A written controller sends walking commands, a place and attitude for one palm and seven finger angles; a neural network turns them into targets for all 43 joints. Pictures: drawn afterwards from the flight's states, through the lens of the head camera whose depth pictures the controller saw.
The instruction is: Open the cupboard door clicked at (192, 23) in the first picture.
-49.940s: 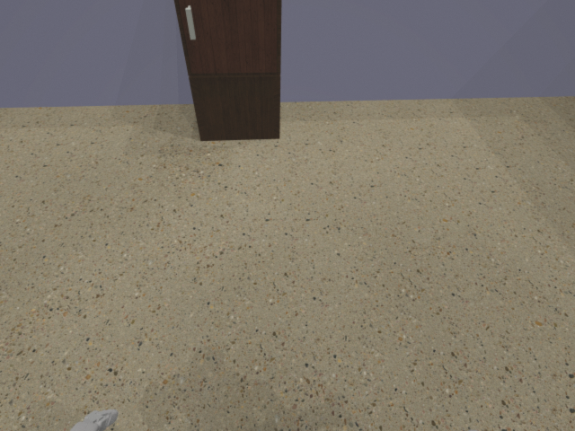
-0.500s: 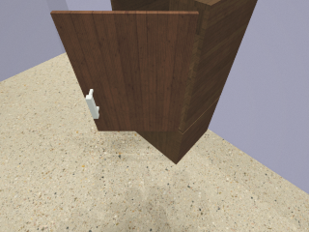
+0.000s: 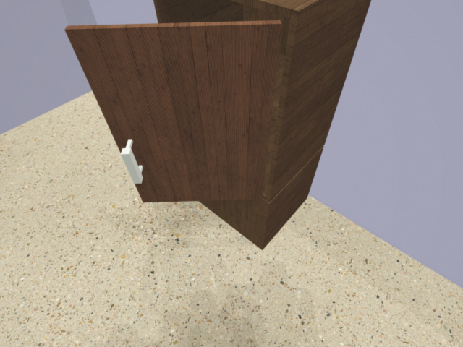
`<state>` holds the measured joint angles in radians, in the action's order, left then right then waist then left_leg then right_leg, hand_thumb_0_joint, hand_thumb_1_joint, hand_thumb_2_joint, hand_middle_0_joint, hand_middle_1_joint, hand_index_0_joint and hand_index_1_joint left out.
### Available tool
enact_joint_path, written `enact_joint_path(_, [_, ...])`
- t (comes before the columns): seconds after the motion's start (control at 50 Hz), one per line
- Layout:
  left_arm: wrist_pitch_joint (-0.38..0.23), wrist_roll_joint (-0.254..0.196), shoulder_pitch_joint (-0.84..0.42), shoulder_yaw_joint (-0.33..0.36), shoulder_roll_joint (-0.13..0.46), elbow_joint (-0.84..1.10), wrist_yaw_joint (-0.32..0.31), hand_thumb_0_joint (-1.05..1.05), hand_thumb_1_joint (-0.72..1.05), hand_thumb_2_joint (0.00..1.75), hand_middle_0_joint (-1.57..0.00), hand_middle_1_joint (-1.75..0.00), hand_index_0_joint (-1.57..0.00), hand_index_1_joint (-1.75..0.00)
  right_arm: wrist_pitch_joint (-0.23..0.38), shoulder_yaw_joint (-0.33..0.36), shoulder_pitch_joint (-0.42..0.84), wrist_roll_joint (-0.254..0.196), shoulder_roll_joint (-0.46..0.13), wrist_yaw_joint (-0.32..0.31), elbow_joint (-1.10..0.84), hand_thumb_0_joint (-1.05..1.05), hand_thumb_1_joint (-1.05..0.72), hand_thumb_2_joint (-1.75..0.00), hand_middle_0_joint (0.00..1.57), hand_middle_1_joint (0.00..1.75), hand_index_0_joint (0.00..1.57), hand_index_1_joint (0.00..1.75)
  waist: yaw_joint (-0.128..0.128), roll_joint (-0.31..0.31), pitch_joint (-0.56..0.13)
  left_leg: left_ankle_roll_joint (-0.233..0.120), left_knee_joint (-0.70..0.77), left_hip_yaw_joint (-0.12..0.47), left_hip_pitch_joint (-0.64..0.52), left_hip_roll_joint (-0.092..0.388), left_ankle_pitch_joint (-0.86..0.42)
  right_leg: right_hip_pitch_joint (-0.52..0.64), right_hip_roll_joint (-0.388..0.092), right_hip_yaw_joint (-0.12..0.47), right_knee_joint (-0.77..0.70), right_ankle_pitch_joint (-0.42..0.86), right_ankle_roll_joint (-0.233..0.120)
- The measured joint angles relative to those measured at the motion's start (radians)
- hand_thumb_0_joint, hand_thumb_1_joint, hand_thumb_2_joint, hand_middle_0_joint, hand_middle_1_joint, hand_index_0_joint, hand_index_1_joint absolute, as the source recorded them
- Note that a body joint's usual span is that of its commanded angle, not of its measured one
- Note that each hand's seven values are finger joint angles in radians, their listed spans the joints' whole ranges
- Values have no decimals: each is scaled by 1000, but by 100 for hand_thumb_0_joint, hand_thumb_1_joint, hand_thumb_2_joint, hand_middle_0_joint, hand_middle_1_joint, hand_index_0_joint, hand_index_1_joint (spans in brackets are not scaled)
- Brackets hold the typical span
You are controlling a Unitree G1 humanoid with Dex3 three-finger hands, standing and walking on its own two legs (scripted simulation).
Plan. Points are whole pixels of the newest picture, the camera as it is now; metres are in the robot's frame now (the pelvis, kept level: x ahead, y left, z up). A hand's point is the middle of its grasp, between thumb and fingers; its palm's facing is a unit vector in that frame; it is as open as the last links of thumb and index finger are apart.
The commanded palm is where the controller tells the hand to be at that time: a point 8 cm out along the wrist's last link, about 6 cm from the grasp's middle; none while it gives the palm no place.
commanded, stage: look again from close up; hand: left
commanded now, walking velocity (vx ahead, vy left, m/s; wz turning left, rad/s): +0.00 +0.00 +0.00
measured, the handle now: (134, 161) +0.59 +0.31 -0.10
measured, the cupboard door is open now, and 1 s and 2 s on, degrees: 43 43 43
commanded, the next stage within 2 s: shuffle to correct the standing spot in 0.10 s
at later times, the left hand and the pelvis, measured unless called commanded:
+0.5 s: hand out of the picture +0.01 +0.20 -0.18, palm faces +0.11 -0.97 -0.21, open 7.3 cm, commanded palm none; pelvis +0.03 +0.01 +0.00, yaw +3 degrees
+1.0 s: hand out of the picture +0.13 +0.22 -0.17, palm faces +0.03 -0.98 -0.20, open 7.3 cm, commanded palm none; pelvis +0.07 +0.04 +0.00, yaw +2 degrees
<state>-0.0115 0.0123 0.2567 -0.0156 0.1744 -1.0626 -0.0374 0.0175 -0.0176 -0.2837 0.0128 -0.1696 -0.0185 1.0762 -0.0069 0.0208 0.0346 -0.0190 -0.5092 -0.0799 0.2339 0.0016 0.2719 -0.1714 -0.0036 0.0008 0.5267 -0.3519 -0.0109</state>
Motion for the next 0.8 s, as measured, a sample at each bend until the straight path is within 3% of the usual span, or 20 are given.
enact_joint_path(0.3, [3,6,-5,10,14,-7,9,0,91,90,-20,-30,-20,-30,4,11,68,-2,-26,-4,-2,0,-91,-89,20,30,20,30,15,-39,-4,18,2,7,-10,17,12,17,17,-6,-16,-6,-16])
enact_joint_path(0.38, [5,11,9,25,14,13,11,0,91,90,-20,-30,-20,-30,-20,19,58,2,-37,1,-19,0,-91,-89,19,30,20,30,21,-35,-6,18,-114,17,37,17,90,19,14,-31,11,-37,-18])
enact_joint_path(0.46, [0,21,37,43,19,31,6,0,91,90,-20,-30,-20,-30,-39,27,64,-1,-40,8,-36,1,-91,-89,19,30,20,30,47,-53,8,20,-278,15,116,4,195,41,-11,-44,-1,-46,-4])
enact_joint_path(0.5, [3,23,54,49,28,32,5,0,91,90,-20,-30,-20,-30,-37,29,77,-5,-38,13,-53,1,-91,-89,19,30,20,30,56,-70,21,19,-231,9,122,1,167,48,-29,-41,-2,-51,12])
enact_joint_path(0.56, [21,17,80,53,42,21,10,0,91,90,-20,-30,-20,-30,-7,27,89,0,-39,16,-89,1,-91,-89,19,30,20,30,51,-83,33,-5,-95,-16,90,0,-38,6,-54,-35,121,-102,22])
enact_joint_path(0.62, [55,15,69,60,52,4,9,0,91,90,-20,-30,-20,-30,-1,25,92,3,-28,13,-113,0,-91,-89,19,30,20,30,47,-88,37,-50,-132,-45,83,-14,37,-140,-54,-13,449,-223,-4])
enact_joint_path(0.66, [63,18,50,64,53,4,11,0,91,90,-20,-30,-20,-30,-3,21,81,5,-16,9,-117,0,-91,-89,19,30,20,30,39,-80,30,-59,-97,-48,62,-22,46,-217,-57,-31,559,-188,-9])
enact_joint_path(0.72, [53,19,11,62,53,26,13,0,91,90,-20,-30,-20,-30,5,12,61,7,7,-2,-104,0,-91,-89,20,30,20,30,34,-74,27,-63,-12,-45,26,-42,3,-282,-64,-46,561,-78,6])
enact_joint_path(0.8, [39,11,-34,50,38,49,8,0,91,90,-19,-30,-20,-30,15,10,40,4,11,-16,-73,0,-94,-89,20,30,20,30,25,-65,25,-71,60,-33,-9,-58,-29,-271,-56,-39,410,-20,24])
